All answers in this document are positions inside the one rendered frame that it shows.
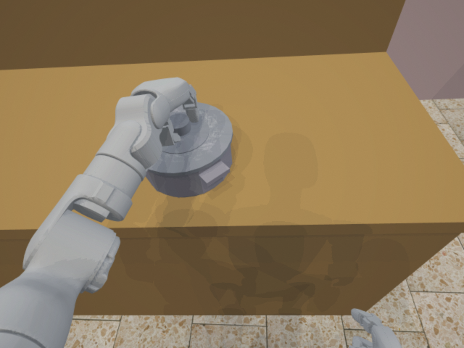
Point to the robot left forearm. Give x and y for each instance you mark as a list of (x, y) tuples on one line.
[(105, 189)]

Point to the robot left upper arm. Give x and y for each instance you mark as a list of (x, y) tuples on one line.
[(36, 308)]

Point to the knob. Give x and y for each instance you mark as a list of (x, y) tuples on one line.
[(181, 124)]

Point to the robot left hand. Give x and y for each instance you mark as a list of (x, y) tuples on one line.
[(177, 92)]

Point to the lid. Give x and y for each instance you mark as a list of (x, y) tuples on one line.
[(206, 142)]

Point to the table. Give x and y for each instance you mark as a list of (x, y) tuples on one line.
[(341, 184)]

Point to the robot right hand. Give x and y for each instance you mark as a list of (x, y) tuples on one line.
[(382, 336)]

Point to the pot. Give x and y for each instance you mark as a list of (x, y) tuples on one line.
[(195, 183)]

